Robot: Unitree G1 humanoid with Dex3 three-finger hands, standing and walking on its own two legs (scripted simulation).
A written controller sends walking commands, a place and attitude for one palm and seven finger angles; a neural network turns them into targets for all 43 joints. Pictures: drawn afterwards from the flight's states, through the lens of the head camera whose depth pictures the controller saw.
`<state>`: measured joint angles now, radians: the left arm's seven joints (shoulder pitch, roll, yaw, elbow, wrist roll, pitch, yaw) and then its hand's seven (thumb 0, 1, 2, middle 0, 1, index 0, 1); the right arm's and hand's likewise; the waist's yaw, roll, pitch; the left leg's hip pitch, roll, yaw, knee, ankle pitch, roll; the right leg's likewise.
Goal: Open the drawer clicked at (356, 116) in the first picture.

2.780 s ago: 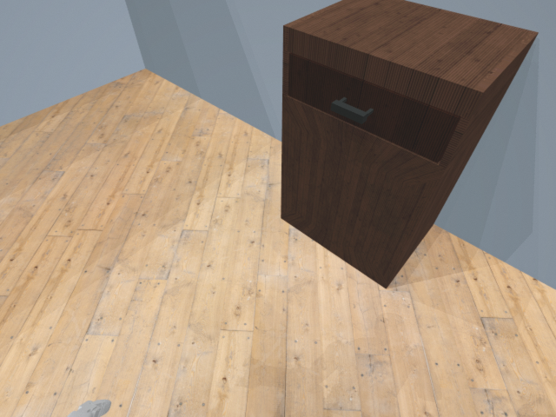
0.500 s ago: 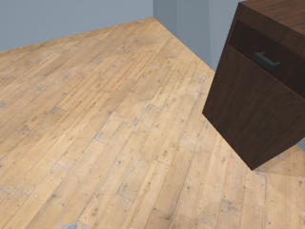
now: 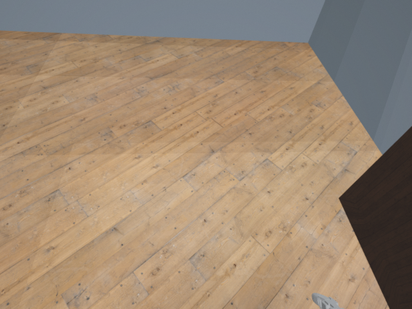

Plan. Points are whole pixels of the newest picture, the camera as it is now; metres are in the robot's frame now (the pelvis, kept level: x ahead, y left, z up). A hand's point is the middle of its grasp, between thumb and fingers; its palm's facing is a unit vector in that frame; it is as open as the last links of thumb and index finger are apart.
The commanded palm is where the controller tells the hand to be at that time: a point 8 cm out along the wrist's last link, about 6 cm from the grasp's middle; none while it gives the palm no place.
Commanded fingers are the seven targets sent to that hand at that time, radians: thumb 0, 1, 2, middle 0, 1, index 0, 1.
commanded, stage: walk to a spot facing it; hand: left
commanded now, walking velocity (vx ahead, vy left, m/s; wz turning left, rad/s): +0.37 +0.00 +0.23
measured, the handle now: out of the picture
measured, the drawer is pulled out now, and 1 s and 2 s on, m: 0.00 0.00 0.00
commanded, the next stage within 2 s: turn to face it in 0.28 s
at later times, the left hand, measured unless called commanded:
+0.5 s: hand (146, 246) +0.27 +0.16 -0.15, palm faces +0.15 -0.97 -0.20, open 7.3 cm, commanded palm none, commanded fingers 0.00 0.90 0.90 -0.20 -0.30 -0.20 -0.30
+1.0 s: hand (137, 207) +0.37 +0.21 -0.16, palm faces -0.08 -0.98 -0.20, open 7.3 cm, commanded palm none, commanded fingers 0.00 0.90 0.90 -0.20 -0.30 -0.20 -0.30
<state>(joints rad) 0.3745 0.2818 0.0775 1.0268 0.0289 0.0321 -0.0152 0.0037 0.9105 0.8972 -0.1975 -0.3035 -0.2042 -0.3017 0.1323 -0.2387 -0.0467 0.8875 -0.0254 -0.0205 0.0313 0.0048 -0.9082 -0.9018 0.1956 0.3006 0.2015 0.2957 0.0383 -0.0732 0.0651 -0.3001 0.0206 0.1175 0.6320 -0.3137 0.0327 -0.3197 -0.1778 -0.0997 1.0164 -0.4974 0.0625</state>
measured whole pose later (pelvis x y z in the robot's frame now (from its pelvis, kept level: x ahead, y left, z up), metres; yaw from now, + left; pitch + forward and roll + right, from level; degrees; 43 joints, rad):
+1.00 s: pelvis +0.28 +0.02 +0.02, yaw -10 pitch +0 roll -1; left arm 0.22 0.22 0.11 0.96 0.02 0.07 -0.02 0.00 0.92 0.90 -0.19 -0.30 -0.20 -0.30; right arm 0.16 -0.15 -0.04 0.96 -0.03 -0.01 -0.03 -0.01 -0.92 -0.90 0.20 0.30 0.21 0.30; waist 0.02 -0.03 0.07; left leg -0.21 0.11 0.25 0.48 -0.25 0.02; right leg -0.47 -0.06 -0.06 1.04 -0.41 0.06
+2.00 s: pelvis +0.32 -0.02 +0.01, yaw -47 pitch +0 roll -1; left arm 0.13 0.25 0.08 0.89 0.02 0.07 -0.04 0.00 0.91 0.90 -0.19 -0.30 -0.20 -0.30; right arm 0.23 -0.22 -0.06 0.92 -0.03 0.02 -0.01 0.00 -0.90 -0.90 0.20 0.30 0.21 0.30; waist -0.02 0.02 0.11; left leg -0.22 0.19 0.29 0.61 -0.35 -0.04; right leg -0.31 -0.04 -0.09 0.66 -0.36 0.03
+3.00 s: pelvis +0.30 -0.04 +0.01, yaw -74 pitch +0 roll +1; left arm 0.16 0.16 0.04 0.95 0.02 0.02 0.01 0.00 0.91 0.90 -0.20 -0.30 -0.21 -0.30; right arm 0.24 -0.24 -0.06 1.00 -0.02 0.06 -0.02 0.01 -0.91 -0.90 0.20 0.30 0.20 0.30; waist -0.04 0.05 0.07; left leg -0.46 0.10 0.06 1.05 -0.42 -0.08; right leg -0.22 0.00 -0.06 0.50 -0.29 -0.05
